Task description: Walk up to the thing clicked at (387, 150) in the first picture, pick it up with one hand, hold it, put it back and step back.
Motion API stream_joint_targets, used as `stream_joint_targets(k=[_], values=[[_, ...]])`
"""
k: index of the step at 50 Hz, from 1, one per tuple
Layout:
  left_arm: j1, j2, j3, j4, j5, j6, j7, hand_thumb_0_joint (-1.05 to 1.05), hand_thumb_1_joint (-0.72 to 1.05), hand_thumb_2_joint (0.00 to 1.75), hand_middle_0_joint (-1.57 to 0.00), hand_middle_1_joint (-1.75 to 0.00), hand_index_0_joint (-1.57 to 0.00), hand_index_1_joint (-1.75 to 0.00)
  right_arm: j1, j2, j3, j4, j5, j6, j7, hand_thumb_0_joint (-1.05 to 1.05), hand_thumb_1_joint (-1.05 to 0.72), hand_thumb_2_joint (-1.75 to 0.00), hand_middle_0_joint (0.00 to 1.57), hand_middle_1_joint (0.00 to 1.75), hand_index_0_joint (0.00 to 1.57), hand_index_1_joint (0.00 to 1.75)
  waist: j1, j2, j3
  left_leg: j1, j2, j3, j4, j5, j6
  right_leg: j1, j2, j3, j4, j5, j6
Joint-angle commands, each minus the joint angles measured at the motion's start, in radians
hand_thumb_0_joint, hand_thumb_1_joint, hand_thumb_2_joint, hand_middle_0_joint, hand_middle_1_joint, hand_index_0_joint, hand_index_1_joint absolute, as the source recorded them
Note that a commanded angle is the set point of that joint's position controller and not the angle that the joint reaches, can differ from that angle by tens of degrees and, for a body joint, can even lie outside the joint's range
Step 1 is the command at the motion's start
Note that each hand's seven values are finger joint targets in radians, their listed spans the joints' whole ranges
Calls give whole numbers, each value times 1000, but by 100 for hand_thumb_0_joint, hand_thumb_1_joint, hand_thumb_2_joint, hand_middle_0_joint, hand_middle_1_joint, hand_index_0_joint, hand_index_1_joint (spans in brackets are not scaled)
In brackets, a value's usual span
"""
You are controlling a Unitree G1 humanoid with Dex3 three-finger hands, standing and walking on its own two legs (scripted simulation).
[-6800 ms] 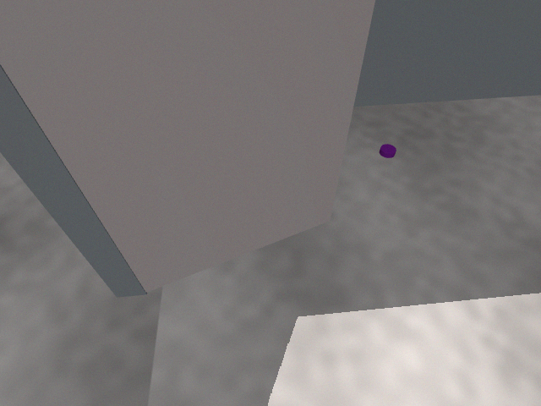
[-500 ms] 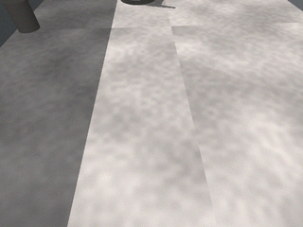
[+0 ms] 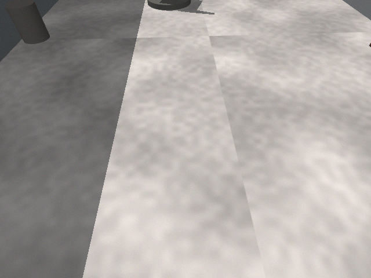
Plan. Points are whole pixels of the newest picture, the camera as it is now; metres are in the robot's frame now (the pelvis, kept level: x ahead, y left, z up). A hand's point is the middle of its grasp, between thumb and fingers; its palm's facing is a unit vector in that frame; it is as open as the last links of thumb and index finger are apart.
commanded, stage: walk up
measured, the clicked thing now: out of the picture +0.84 +1.44 -0.77
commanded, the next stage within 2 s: none
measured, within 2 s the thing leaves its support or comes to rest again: neither
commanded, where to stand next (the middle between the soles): +0.86 +0.00 m, yaw +0 degrees
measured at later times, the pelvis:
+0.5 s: pelvis +0.12 -0.06 -0.01, yaw -1 degrees
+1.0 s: pelvis +0.36 -0.02 -0.01, yaw +0 degrees
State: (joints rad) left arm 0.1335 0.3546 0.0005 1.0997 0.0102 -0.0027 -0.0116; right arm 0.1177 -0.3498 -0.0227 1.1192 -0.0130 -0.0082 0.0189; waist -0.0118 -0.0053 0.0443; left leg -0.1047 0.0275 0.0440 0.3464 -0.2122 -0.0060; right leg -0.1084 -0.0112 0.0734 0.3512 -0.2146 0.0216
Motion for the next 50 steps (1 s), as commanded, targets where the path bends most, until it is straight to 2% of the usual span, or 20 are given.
stream_joint_targets(k=[1, 3, 4, 8, 11, 12, 13, 14, 15, 18, 20, 27, 31, 35, 36, 37, 38, 39, 42, 50], values=[[-59, 268, 96, -112, 25, -33, -23, 0, 90, 90, -20, -30, -20, -30, 84, -335, -115, -89, -24, -31, 13, 0, -90, -90, 20, 30, 20, 30, -46, 124, 12, 86, 193, -257, -138, -678, 153, -362, 8, -29, 207, -415, -58], [-95, 260, 100, -157, 31, -36, -33, 0, 90, 90, -20, -30, -20, -30, 76, -376, -140, -120, -24, -39, 17, 0, -90, -90, 20, 30, 20, 30, -55, 180, 130, 22, 404, -436, -276, -598, 258, -488, -38, -40, 430, -287, -39], [-89, 253, 96, -164, 26, -44, -37, 0, 90, 90, -20, -30, -20, -30, 55, -361, -139, -132, -27, -47, 15, 0, -90, -90, 20, 30, 20, 30, -36, 135, 147, 43, 407, -422, -260, -465, 263, -495, -78, -6, 404, -256, -42], [6, 244, 108, -160, 17, -54, -67, 0, 90, 90, -20, -30, -20, -30, 24, -325, -138, -186, -33, -50, 30, 0, -90, -90, 20, 30, 20, 30, -3, 185, 38, 14, 248, -206, -184, -395, 196, -301, -44, -91, 299, -208, -34], [237, 252, 132, -87, 19, -61, -52, 0, 90, 90, -20, -30, -20, -30, -104, -283, -127, -239, -28, -31, 36, 0, -90, -90, 20, 30, 20, 30, 129, 115, -29, -277, 141, -30, 85, -422, 130, 140, 0, -171, 118, 1, -36], [371, 293, 154, -42, 19, -65, -36, 0, 90, 90, -20, -30, -20, -30, -94, -226, -109, -248, -34, -26, 33, 0, -90, -90, 20, 30, 20, 30, 186, -48, -80, -433, 62, 35, 325, -478, 98, 313, 2, -124, 116, -64, -37], [464, 375, 183, -43, 34, -68, -21, 0, 90, 90, -20, -30, -20, -30, -78, -160, -82, -274, -33, -23, 33, 0, -90, -90, 20, 30, 20, 30, 231, -291, -44, -640, -75, 40, 647, -503, 66, 328, -174, 196, -67, -405, -80], [324, 417, 180, -115, 42, -76, -13, 0, 90, 90, -20, -30, -20, -30, -9, -175, -85, -275, -9, -10, 31, 0, -90, -90, 20, 30, 20, 30, 152, -206, -8, -633, -98, -141, 787, -394, 31, 140, -386, 573, -284, -762, -131], [163, 441, 176, -176, 33, -74, -12, 0, 90, 90, -20, -30, -20, -30, 23, -263, -108, -258, -8, -7, 31, 0, -90, -90, 20, 30, 20, 30, 90, -132, 69, -565, -31, -209, 787, -303, 34, -17, -424, 613, -338, -844, -178], [54, 338, 141, -213, 13, -98, -11, 0, 90, 90, -20, -30, -20, -30, 121, -287, -112, -189, 12, -19, 39, 0, -90, -90, 20, 30, 20, 30, 1, -110, 124, -487, 41, -236, 742, -116, 30, -75, -260, 276, -271, -463, -135], [71, 309, 135, -214, 1, -105, -11, 0, 90, 90, -20, -30, -20, -30, 182, -267, -101, -168, 10, -19, 47, 0, -90, -90, 20, 30, 20, 30, -3, -112, 94, -440, 30, -202, 684, -42, 21, -69, -220, 130, -243, -292, -131], [147, 331, 149, -233, 3, -116, -4, 0, 90, 90, -20, -30, -20, -30, 55, -255, -102, -253, -15, -26, 72, 0, -90, -90, 20, 30, 20, 30, 49, -55, 133, -496, 61, -145, 423, 21, -15, 4, -258, 26, -226, -213, -209], [191, 335, 148, -236, 6, -106, -10, 0, 90, 90, -20, -30, -20, -30, -24, -234, -97, -299, -17, -37, 80, 0, -90, -90, 20, 30, 20, 30, 74, -76, 95, -412, 67, -27, 267, 24, 11, 74, -240, -68, -118, 93, -201], [169, 317, 127, -260, 0, -93, -5, 0, 90, 90, -20, -30, -20, -30, 179, -257, -125, -254, -24, -52, 61, 0, -90, -90, 20, 30, 20, 30, -42, 35, -47, -31, -15, 60, 143, 57, 70, -3, -184, -172, 278, 432, -157], [225, 259, 104, -265, -6, -86, -4, 0, 90, 90, -20, -30, -20, -30, 331, -318, -152, -220, -35, -60, 49, 0, -90, -90, 20, 30, 20, 30, -95, 171, -157, 210, 27, -27, 134, -22, 130, -157, -121, -204, 557, 331, -117], [269, 165, 86, -283, -17, -84, -10, 0, 90, 90, -20, -30, -20, -30, 400, -403, -180, -239, -38, -64, 33, 0, -90, -90, 20, 30, 20, 30, -103, 399, -225, 402, 287, -479, 72, -99, 209, -442, 38, -177, 796, -182, -55], [237, 259, 103, -280, -18, -81, 0, 0, 90, 90, -20, -30, -20, -30, 376, -428, -179, -261, -2, -68, 30, 0, -90, -90, 20, 30, 20, 30, -111, 282, -257, 404, 378, -745, -38, -75, 299, -505, 79, -50, 855, -349, -79], [171, 301, 100, -276, -15, -79, 8, 0, 90, 90, -20, -30, -20, -30, 342, -414, -181, -268, 14, -66, 26, 0, -90, -90, 20, 30, 20, 30, -108, 218, -190, 325, 399, -708, -32, -9, 327, -529, 14, 18, 911, -338, -88], [198, 255, 90, -254, -35, -84, -5, 0, 90, 90, -20, -30, -20, -30, 211, -300, -120, -313, 18, -74, 8, 0, -90, -90, 20, 30, 20, 30, -21, 108, -36, 62, 268, -261, -3, 349, 225, -436, -45, 53, 832, -173, -81], [111, 216, 98, -303, -4, -79, -50, 0, 90, 90, -20, -30, -20, -30, 180, -317, -114, -364, 5, -94, 13, 0, -90, -90, 20, 30, 20, 30, -10, 152, 27, -71, 241, -75, -14, 352, 243, -315, -91, -86, 354, 3, -30]])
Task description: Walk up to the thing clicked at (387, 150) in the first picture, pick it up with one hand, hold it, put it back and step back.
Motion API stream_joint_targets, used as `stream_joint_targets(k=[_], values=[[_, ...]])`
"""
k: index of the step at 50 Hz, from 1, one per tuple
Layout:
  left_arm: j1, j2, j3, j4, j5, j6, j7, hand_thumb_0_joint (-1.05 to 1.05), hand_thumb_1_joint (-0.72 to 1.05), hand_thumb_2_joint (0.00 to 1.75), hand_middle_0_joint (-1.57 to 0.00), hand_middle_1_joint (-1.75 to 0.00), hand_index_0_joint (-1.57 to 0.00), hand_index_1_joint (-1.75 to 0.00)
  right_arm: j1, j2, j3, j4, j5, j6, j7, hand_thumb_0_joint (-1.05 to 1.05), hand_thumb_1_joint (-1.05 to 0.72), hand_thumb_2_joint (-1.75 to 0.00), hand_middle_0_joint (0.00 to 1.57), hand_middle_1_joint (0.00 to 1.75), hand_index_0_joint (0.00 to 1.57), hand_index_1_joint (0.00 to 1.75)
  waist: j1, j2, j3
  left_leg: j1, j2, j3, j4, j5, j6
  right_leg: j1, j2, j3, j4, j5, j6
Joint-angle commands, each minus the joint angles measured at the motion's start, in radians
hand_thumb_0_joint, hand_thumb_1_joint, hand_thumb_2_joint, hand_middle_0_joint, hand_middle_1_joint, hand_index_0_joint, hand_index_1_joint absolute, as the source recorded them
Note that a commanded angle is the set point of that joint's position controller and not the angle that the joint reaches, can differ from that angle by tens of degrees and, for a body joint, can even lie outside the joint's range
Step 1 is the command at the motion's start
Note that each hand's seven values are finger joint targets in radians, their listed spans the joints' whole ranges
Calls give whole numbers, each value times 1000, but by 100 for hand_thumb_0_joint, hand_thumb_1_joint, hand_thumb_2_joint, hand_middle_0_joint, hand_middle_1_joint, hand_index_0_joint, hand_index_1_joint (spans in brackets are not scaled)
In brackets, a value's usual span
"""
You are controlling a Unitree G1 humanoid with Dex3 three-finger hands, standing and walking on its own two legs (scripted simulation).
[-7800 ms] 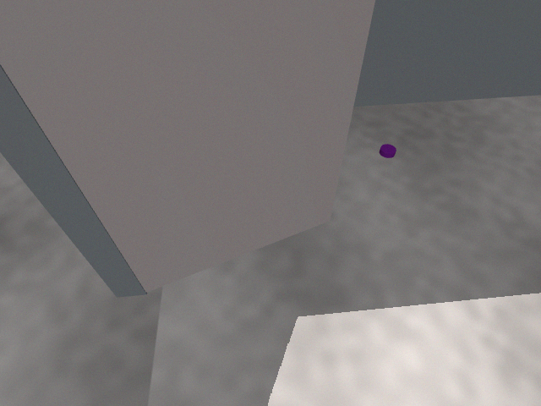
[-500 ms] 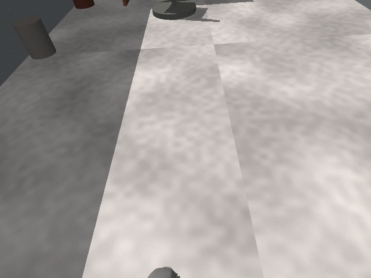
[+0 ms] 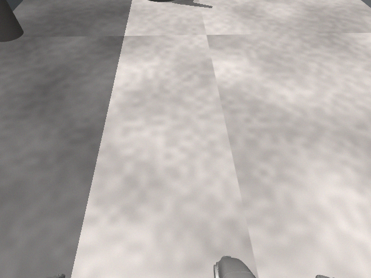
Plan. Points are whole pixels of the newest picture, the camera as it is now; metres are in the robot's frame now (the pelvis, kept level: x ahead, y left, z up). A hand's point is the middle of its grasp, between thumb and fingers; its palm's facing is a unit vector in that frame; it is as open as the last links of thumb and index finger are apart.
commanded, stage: walk up
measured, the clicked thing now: out of the picture +0.48 +1.45 -0.76
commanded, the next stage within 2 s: none
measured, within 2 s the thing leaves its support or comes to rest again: neither
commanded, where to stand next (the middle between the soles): +0.50 +0.02 m, yaw +0 degrees
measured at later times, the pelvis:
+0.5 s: pelvis +0.19 +0.00 -0.01, yaw +1 degrees
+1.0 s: pelvis +0.36 +0.02 -0.01, yaw -1 degrees
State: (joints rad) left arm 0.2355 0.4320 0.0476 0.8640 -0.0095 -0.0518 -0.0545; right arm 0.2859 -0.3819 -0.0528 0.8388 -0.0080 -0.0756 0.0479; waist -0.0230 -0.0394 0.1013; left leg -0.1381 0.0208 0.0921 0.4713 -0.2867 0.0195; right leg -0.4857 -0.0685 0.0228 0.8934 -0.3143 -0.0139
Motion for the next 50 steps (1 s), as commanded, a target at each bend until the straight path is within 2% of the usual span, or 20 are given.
stream_joint_targets(k=[1, 4, 6, 7, 8, 9, 10, 13, 15, 23, 27, 28, 29, 30, 31, 34, 36, 41, 47, 50], values=[[20, 137, 55, -61, 16, -32, -9, 0, 90, 90, -20, -30, -20, -30, -1, -281, -82, -89, 2, -25, -13, 0, -90, -90, 20, 30, 20, 30, 10, 190, -39, -79, 233, -115, -125, 380, 199, 124, -16, -53, -217, 141, -2], [101, 156, 74, -27, 19, -34, -7, 0, 90, 90, -20, -30, -20, -30, -42, -279, -77, -109, 11, -12, -10, 0, -90, -90, 20, 30, 20, 30, 62, 144, -83, -187, 198, -109, -22, 118, 156, 335, 36, -106, -300, 233, -18], [210, 212, 105, 2, 27, -43, 8, 0, 90, 90, -20, -30, -20, -30, 0, -216, -54, -117, 9, -8, -7, 0, -90, -90, 20, 30, 20, 30, 122, -20, -158, -278, 119, -48, 261, 142, 107, 551, 47, -75, -348, 123, -48], [282, 291, 134, 3, 35, -51, 21, 0, 90, 90, -20, -30, -20, -30, 62, -157, -34, -122, 11, -8, -6, 0, -90, -90, 20, 30, 20, 30, 148, -251, -195, -409, 6, 11, 551, -46, 60, 625, -137, 233, -487, -107, -101], [255, 329, 127, -35, 24, -61, 26, 0, 90, 90, -20, -30, -20, -30, 100, -171, -32, -111, 9, 6, -8, 0, -90, -90, 20, 30, 20, 30, 111, -228, -150, -508, -53, -62, 682, -238, 27, 579, -344, 603, -649, -211, -172], [185, 337, 122, -51, 13, -57, 26, 0, 90, 90, -20, -30, -20, -30, 72, -264, -55, -94, 3, 15, -18, 0, -90, -90, 20, 30, 20, 30, 104, -147, -115, -513, 2, -114, 749, -254, 22, 514, -387, 674, -658, -254, -263], [154, 317, 115, -64, 7, -55, 28, 0, 90, 90, -20, -30, -20, -30, 31, -277, -58, -85, 3, 13, -22, 0, -90, -90, 20, 30, 20, 30, 100, -106, -67, -532, 32, -149, 761, -223, 22, 450, -365, 624, -658, -200, -278], [90, 248, 92, -68, 3, -62, 34, 0, 90, 90, -20, -30, -20, -30, 68, -229, -52, -45, 18, 18, -8, 0, -90, -90, 20, 30, 20, 30, 39, -88, -13, -432, 74, -173, 647, -95, 23, 302, -217, 263, -632, 51, -190], [80, 239, 85, -75, 13, -67, 34, 0, 90, 90, -20, -30, -20, -30, 93, -218, -54, -36, 10, 25, 5, 0, -90, -90, 20, 30, 20, 30, 27, -109, -25, -380, 66, -145, 577, -46, 8, 265, -174, 161, -619, 133, -190], [91, 274, 88, -101, 23, -63, 24, 0, 90, 90, -20, -30, -20, -30, -51, -210, -76, -72, -11, 18, 34, 0, -90, -90, 20, 30, 20, 30, 56, -108, -14, -248, 76, -62, 203, 70, -22, 164, -186, 89, -634, -147, -195], [58, 226, 69, -102, 28, -49, 27, 0, 90, 90, -20, -30, -20, -30, 123, -240, -97, -9, -17, -2, 17, 0, -90, -90, 20, 30, 20, 30, -59, 38, -118, 74, 22, -22, 82, 44, 8, 75, -137, 11, -334, 0, -138], [116, 166, 46, -99, 28, -47, 25, 0, 90, 90, -20, -30, -20, -30, 201, -291, -114, 13, -20, -11, 4, 0, -90, -90, 20, 30, 20, 30, -89, 239, -171, 198, 80, -151, -24, -128, 42, 1, -55, -70, -44, 69, -99], [169, 79, 21, -101, 15, -43, 23, 0, 90, 90, -20, -30, -20, -30, 203, -356, -121, -13, -30, -21, -8, 0, -90, -90, 20, 30, 20, 30, -58, 423, -139, 251, 300, -567, -145, -226, 111, -214, 90, -69, 201, -189, -32], [177, 173, 43, -74, 16, -30, 40, 0, 90, 90, -20, -30, -20, -30, 167, -390, -120, -41, -3, -21, -10, 0, -90, -90, 20, 30, 20, 30, -49, 283, -116, 164, 416, -751, -242, -294, 188, -226, 80, 5, 271, -226, -40], [145, 230, 52, -62, 22, -24, 48, 0, 90, 90, -20, -30, -20, -30, 129, -384, -120, -40, 14, -16, -9, 0, -90, -90, 20, 30, 20, 30, -35, 241, -50, 82, 439, -751, -239, -302, 244, -225, 25, 47, 305, -215, -51], [150, 205, 52, -27, 3, -25, 35, 0, 90, 90, -20, -30, -20, -30, 67, -277, -76, -57, 8, -29, -21, 0, -90, -90, 20, 30, 20, 30, 8, 163, -5, 6, 266, -344, -183, 203, 134, -126, -7, 96, 211, -45, -39], [168, 181, 51, -16, 0, -16, 26, 0, 90, 90, -20, -30, -20, -30, 97, -271, -73, -46, 13, -38, -25, 0, -90, -90, 20, 30, 20, 30, 13, 195, -51, 25, 232, -239, -144, 441, 121, -71, 1, 56, 174, 14, -19], [66, 155, 48, -63, 9, -6, 9, 0, 90, 90, -20, -30, -20, -30, 79, -275, -76, -82, 3, -32, -30, 0, -90, -90, 20, 30, 20, 30, 1, 201, -22, 21, 247, -160, -177, 386, 206, -75, -19, -1, -6, 65, 9], [-11, 129, 53, -89, 20, -20, -2, 0, 90, 90, -20, -30, -20, -30, 83, -278, -77, -99, 0, -12, -25, 0, -90, -90, 20, 30, 20, 30, -16, 184, -37, -26, 219, -117, -89, 384, 180, 99, 21, -87, -249, 112, -13], [119, 160, 69, -42, 24, -34, 15, 0, 90, 90, -20, -30, -20, -30, 62, -242, -59, -119, 7, 0, -28, 0, -90, -90, 20, 30, 20, 30, 63, 56, -117, -99, 171, -75, 156, 358, 129, 371, 63, -87, -411, 156, -40]])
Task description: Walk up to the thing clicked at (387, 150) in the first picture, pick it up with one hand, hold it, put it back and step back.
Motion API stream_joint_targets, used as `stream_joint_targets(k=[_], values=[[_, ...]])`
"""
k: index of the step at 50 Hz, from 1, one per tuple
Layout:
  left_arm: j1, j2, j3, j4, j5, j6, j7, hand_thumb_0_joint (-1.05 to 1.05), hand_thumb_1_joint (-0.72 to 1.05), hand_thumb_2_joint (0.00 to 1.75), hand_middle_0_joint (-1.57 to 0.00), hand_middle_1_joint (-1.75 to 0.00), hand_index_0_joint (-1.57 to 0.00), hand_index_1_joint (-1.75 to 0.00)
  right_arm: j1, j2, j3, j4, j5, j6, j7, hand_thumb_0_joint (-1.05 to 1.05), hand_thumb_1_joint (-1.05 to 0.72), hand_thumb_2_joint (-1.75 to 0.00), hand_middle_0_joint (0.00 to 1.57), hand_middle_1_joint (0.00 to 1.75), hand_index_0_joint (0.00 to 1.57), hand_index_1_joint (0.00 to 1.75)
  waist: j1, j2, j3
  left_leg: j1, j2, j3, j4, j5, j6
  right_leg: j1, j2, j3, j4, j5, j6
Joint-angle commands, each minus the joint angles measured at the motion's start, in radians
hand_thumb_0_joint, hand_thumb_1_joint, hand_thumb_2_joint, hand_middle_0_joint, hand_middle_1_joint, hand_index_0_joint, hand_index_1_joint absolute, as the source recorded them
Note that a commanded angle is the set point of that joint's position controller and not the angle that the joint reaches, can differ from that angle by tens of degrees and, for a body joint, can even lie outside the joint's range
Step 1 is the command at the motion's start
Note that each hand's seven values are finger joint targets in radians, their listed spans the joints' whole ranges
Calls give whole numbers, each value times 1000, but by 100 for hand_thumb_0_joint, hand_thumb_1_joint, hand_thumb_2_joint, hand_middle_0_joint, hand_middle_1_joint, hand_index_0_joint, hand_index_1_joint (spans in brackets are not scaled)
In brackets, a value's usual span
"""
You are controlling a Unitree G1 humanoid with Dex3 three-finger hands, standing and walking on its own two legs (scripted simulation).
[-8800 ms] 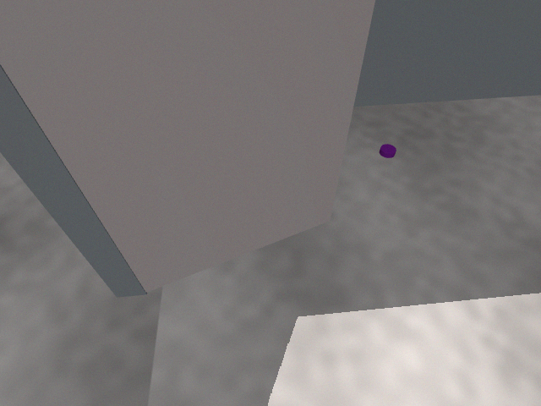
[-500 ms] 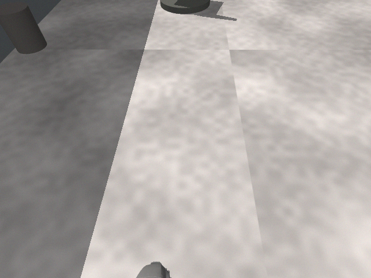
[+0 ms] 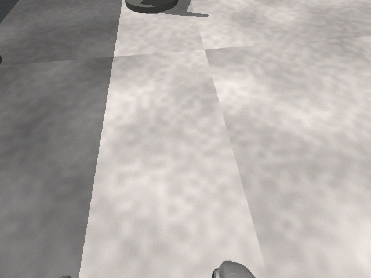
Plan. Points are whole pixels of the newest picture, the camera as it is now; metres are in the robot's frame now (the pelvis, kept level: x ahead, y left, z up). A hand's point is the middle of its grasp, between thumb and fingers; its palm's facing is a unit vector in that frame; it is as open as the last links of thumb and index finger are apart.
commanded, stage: walk up
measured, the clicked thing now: out of the picture +0.08 +1.43 -0.75
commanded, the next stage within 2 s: stand in 1.82 s
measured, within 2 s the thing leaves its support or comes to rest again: neither
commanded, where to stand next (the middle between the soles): +0.14 +0.00 m, yaw +1 degrees
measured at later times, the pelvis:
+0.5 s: pelvis +0.06 +0.01 -0.01, yaw +1 degrees
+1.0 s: pelvis +0.06 +0.00 +0.01, yaw +1 degrees
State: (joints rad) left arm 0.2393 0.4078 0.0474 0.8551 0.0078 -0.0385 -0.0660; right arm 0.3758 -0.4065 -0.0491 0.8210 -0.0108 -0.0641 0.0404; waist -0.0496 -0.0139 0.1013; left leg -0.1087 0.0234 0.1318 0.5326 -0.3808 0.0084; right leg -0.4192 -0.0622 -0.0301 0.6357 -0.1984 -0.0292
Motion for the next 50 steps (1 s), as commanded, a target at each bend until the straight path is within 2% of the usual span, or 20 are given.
stream_joint_targets(k=[1, 2, 3, 4, 9, 12, 16, 20, 21, 22, 23, 24, 27, 32, 34, 36, 37, 38, 43, 50], values=[[187, 229, 90, -17, 12, -56, 38, 0, 90, 90, -20, -30, -20, -30, 13, -156, -40, -105, 16, -14, -20, 0, -90, -90, 20, 30, 20, 30, 124, -117, -188, -207, 104, -74, 310, 344, 99, 439, -21, 87, -214, 24, -53], [211, 312, 109, -40, 14, -63, 49, 0, 90, 90, -20, -30, -20, -30, 67, -99, -17, -120, 17, -14, -19, 0, -90, -90, 20, 30, 20, 30, 111, -304, -241, -389, -8, -51, 490, -80, 48, 563, -270, 463, -260, 56, -128], [161, 318, 102, -54, 3, -58, 49, 0, 90, 90, -20, -30, -20, -30, 64, -175, -35, -89, 13, 4, -30, 0, -90, -90, 20, 30, 20, 30, 107, -182, -175, -470, -21, -116, 555, -177, 34, 500, -350, 592, -318, -20, -219], [135, 320, 103, -58, -10, -52, 51, 0, 90, 90, -20, -30, -20, -30, 45, -222, -50, -72, 7, 11, -40, 0, -90, -90, 20, 30, 20, 30, 107, -167, -132, -474, 11, -147, 610, -203, 34, 424, -365, 602, -319, -41, -270], [67, 229, 65, -72, -10, -54, 64, 0, 90, 90, -20, -30, -20, -30, 42, -182, -42, -17, 14, 19, -27, 0, -90, -90, 20, 30, 20, 30, 55, -123, -58, -385, 27, -183, 523, -38, 9, 243, -188, 212, -279, 317, -191], [35, 199, 49, -83, 0, -47, 71, 0, 90, 90, -20, -30, -20, -30, 11, -148, -32, -1, 11, 26, -31, 0, -90, -90, 20, 30, 20, 30, 52, -125, -69, -305, 18, -148, 369, 17, -11, 172, -146, 105, -240, 459, -181], [-9, 208, 42, -78, 8, -25, 74, 0, 90, 90, -20, -30, -20, -30, -55, -142, -35, 24, 14, 28, -40, 0, -90, -90, 20, 30, 20, 30, 62, -168, -88, -196, 13, -107, 216, 125, -25, 108, -157, 89, -189, 428, -169], [-76, 201, 31, -72, -10, 8, 72, 0, 90, 90, -20, -30, -20, -30, -40, -172, -46, 60, -1, 20, -51, 0, -90, -90, 20, 30, 20, 30, 20, -99, -112, -40, 3, -110, 52, 250, 14, -4, -151, 112, -64, 169, -115], [-54, 172, 21, -63, -13, 17, 72, 0, 90, 90, -20, -30, -20, -30, -60, -205, -52, 58, -9, 16, -54, 0, -90, -90, 20, 30, 20, 30, 25, -1, -102, -34, 70, -211, -47, 237, 36, -45, -107, 98, -19, 37, -78], [-17, 124, 10, -52, -25, 26, 70, 0, 90, 90, -20, -30, -20, -30, -106, -251, -55, 41, -21, 9, -54, 0, -90, -90, 20, 30, 20, 30, 60, 174, -116, -83, 245, -485, -176, 185, 100, -44, 9, 36, 109, -154, -14], [21, 159, 17, -15, -29, 40, 78, 0, 90, 90, -20, -30, -20, -30, -164, -291, -56, 25, -5, 6, -53, 0, -90, -90, 20, 30, 20, 30, 69, 206, -116, -181, 343, -592, -227, 99, 202, 34, 50, 43, 201, -364, -5], [19, 201, 29, 20, -22, 47, 82, 0, 90, 90, -20, -30, -20, -30, -211, -296, -59, 33, -6, 11, -52, 0, -90, -90, 20, 30, 20, 30, 69, 203, -106, -246, 345, -607, -236, 9, 234, 81, 19, 82, 261, -396, -4], [8, 185, 33, 59, -18, 44, 69, 0, 90, 90, -20, -30, -20, -30, -240, -228, -32, 41, -15, 11, -56, 0, -90, -90, 20, 30, 20, 30, 71, 206, -97, -243, 216, -406, -194, 38, 156, 83, 18, 91, 205, -320, -8], [29, 155, 22, 126, -8, 30, 74, 0, 90, 90, -20, -30, -20, -30, -250, -229, -35, 64, -14, 26, -46, 0, -90, -90, 20, 30, 20, 30, 60, 240, -168, -114, 196, -376, -157, 40, 136, 128, 47, 17, -22, -278, 14], [56, 144, 19, 165, 0, 16, 81, 0, 90, 90, -20, -30, -20, -30, -278, -217, -29, 69, -7, 40, -42, 0, -90, -90, 20, 30, 20, 30, 80, 199, -164, -152, 179, -329, -105, 73, 115, 239, 55, 4, -217, -140, 17], [5, 191, 24, 160, 17, -3, 87, 0, 90, 90, -20, -30, -20, -30, -289, -153, -7, 71, 12, 41, -38, 0, -90, -90, 20, 30, 20, 30, 70, 63, -165, -209, 116, -258, -37, 140, 49, 271, -38, 162, -256, -95, -13], [-70, 224, 24, 142, 18, -4, 82, 0, 90, 90, -20, -30, -20, -30, -293, -157, -10, 89, 15, 42, -37, 0, -90, -90, 20, 30, 20, 30, 37, -1, -116, -139, 71, -220, -58, 29, 28, 121, -69, 206, -268, -217, -34], [-114, 216, 18, 134, 16, 0, 75, 0, 90, 90, -20, -30, -20, -30, -278, -172, -17, 111, 10, 41, -35, 0, -90, -90, 20, 30, 20, 30, 15, 10, -85, -69, 73, -232, -86, -41, 25, 32, -70, 194, -271, -318, -34], [-79, 174, 1, 180, 8, -10, 69, 0, 90, 90, -20, -30, -20, -30, -348, -177, -11, 139, 2, 40, -23, 0, -90, -90, 20, 30, 20, 30, 44, 12, -12, -150, 109, -282, -153, -100, 43, 68, -27, 145, -328, -308, -25], [-121, 183, 4, 189, 7, -18, 71, 0, 90, 90, -20, -30, -20, -30, -314, -162, -5, 200, 4, 34, -21, 0, -90, -90, 20, 30, 20, 30, 33, -35, -78, -58, 77, -222, -131, 120, 16, 138, -61, 152, -368, -178, -19]])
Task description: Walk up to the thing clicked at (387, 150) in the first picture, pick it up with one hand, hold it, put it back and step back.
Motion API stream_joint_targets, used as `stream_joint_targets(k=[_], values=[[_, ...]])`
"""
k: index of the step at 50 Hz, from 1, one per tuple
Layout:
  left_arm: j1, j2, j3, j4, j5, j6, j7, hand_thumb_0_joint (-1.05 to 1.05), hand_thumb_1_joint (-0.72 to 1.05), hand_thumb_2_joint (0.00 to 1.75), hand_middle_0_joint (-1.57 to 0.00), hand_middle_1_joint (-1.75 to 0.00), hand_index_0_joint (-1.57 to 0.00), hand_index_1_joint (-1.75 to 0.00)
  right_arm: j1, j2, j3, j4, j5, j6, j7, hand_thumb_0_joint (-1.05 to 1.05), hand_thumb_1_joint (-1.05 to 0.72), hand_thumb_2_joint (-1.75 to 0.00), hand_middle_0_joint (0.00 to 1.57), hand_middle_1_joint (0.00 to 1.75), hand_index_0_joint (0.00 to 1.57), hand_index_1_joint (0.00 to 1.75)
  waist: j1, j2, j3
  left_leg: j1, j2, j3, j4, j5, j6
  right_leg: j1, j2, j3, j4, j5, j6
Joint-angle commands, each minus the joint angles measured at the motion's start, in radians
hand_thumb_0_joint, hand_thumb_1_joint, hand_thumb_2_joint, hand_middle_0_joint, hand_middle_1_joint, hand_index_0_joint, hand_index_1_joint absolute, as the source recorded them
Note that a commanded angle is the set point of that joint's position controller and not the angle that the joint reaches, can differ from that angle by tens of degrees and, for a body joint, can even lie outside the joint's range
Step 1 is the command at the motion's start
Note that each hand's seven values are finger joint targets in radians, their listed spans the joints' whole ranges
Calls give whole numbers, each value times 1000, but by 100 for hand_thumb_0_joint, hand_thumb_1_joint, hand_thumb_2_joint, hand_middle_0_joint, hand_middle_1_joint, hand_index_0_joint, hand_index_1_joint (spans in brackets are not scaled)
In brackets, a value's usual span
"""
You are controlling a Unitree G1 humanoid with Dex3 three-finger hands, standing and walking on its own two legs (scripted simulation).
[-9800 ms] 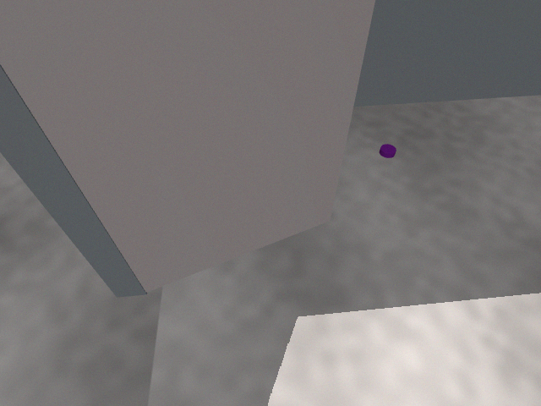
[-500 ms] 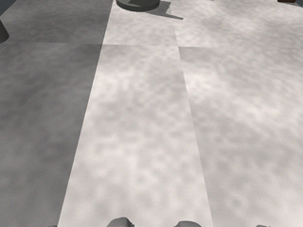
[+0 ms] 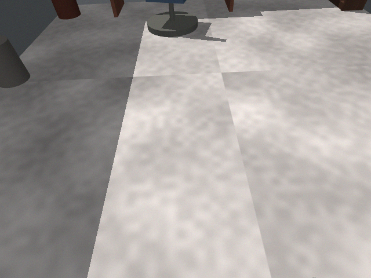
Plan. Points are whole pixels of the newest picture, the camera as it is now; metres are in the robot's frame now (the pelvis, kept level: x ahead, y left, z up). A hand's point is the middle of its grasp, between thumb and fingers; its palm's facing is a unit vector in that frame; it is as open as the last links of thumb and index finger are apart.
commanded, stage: walk up
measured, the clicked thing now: out of the picture +0.04 +1.44 -0.75
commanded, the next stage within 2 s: stand in 0.82 s
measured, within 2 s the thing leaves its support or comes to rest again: neither
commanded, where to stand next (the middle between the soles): +0.08 +0.00 m, yaw +0 degrees
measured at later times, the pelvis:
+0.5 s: pelvis +0.04 +0.00 +0.01, yaw -1 degrees
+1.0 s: pelvis +0.03 +0.00 +0.01, yaw -1 degrees
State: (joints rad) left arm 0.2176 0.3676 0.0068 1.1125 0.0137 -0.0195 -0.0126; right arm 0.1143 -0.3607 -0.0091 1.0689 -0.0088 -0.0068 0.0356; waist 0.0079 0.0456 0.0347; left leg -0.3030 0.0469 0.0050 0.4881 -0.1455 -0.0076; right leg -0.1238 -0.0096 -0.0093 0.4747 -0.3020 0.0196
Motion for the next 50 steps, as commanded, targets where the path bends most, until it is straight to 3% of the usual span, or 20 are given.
stream_joint_targets(k=[1, 7, 11, 20, 39, 40, 41, 46, 50], values=[[-104, 224, 45, -68, 1, -36, 18, 0, 90, 90, -20, -30, -20, -30, -52, -205, -43, -42, 3, -23, -17, 0, -90, -90, 20, 30, 20, 30, -24, -100, -12, 138, 50, -92, -92, -114, 30, -149, -115, 128, -207, -53, -63], [-119, 213, 43, -53, -7, -27, 24, 0, 90, 90, -20, -30, -20, -30, -57, -199, -39, -11, -1, -26, -23, 0, -90, -90, 20, 30, 20, 30, -11, -66, -12, 131, 72, -100, -119, 34, 29, -68, -104, 86, -180, 116, -51], [-120, 211, 44, -41, -13, -22, 29, 0, 90, 90, -20, -30, -20, -30, -57, -197, -37, 1, 0, -28, -29, 0, -90, -90, 20, 30, 20, 30, -3, -31, -59, 163, 79, -86, -99, 207, 35, -5, -106, 73, -167, 239, -45], [-160, 204, 42, -33, -13, -11, 31, 0, 90, 90, -20, -30, -20, -30, -64, -196, -44, 12, 3, -24, -39, 0, -90, -90, 20, 30, 20, 30, -10, -20, -106, 212, 90, -58, -93, 319, 43, 42, -106, 54, -166, 309, -38], [-186, 197, 38, -25, -1, -9, 26, 0, 90, 90, -20, -30, -20, -30, -102, -194, -46, 11, 1, -18, -37, 0, -90, -90, 20, 30, 20, 30, -23, -45, -69, 234, 78, -50, -142, 177, 34, 11, -105, 62, -212, 233, -29], [-176, 196, 38, -24, -2, -9, 27, 0, 90, 90, -20, -30, -20, -30, -104, -196, -46, 12, 0, -17, -37, 0, -90, -90, 20, 30, 20, 30, -19, -45, -72, 239, 81, -52, -143, 178, 38, 12, -104, 58, -213, 233, -27], [-171, 193, 38, -34, -5, -8, 27, 0, 90, 90, -20, -30, -20, -30, -111, -195, -43, 6, 3, -20, -39, 0, -90, -90, 20, 30, 20, 30, -15, -57, -49, 230, 96, -71, -150, 246, 29, 4, -122, 69, -216, 266, -24], [-154, 197, 40, -37, -4, -9, 26, 0, 90, 90, -20, -30, -20, -30, -107, -194, -43, 12, 4, -24, -40, 0, -90, -90, 20, 30, 20, 30, -15, -43, -88, 265, 97, -68, -150, 242, 25, 17, -125, 76, -225, 259, -26], [-150, 196, 40, -37, -4, -6, 24, 0, 90, 90, -20, -30, -20, -30, -107, -194, -42, 15, 6, -19, -39, 0, -90, -90, 20, 30, 20, 30, -20, -44, -58, 245, 89, -72, -174, 122, 21, -7, -121, 76, -238, 169, -28]])
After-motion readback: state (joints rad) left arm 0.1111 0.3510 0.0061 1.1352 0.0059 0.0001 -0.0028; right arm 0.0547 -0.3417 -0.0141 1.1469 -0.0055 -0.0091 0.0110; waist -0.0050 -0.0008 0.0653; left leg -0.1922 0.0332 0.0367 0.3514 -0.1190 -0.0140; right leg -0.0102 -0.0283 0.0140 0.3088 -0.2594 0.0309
